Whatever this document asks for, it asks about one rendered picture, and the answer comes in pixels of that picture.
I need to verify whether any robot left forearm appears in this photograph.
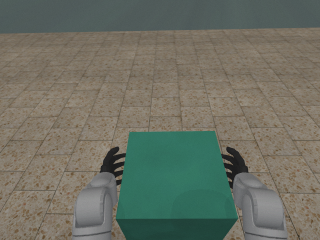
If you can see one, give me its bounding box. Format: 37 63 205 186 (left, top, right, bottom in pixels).
72 172 118 240

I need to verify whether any robot left hand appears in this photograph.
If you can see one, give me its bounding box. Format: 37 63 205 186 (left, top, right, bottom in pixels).
100 146 126 186

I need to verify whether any robot right hand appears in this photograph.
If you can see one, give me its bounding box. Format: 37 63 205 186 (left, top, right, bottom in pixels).
221 147 249 189

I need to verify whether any robot right forearm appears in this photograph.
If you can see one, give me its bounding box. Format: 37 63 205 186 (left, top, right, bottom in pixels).
232 172 288 240

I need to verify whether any carton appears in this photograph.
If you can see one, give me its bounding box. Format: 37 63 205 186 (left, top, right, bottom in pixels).
115 131 238 240

